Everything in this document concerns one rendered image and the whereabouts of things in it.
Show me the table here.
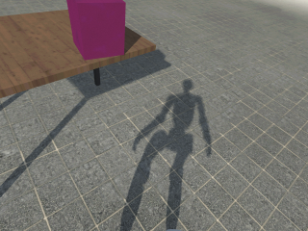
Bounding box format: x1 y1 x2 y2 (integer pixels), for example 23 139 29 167
0 10 156 98

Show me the carton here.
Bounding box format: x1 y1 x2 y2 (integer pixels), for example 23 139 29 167
66 0 126 61

